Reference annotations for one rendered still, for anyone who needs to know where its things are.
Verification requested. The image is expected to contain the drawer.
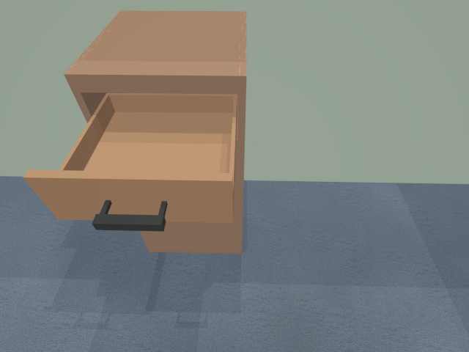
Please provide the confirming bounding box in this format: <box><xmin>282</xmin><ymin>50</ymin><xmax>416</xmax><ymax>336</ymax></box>
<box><xmin>23</xmin><ymin>93</ymin><xmax>237</xmax><ymax>223</ymax></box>

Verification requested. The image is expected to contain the cabinet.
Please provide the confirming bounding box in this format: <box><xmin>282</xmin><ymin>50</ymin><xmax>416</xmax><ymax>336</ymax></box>
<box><xmin>64</xmin><ymin>11</ymin><xmax>246</xmax><ymax>254</ymax></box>

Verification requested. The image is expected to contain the handle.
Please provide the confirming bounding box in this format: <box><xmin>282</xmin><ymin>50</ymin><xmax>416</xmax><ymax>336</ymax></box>
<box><xmin>92</xmin><ymin>200</ymin><xmax>168</xmax><ymax>231</ymax></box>

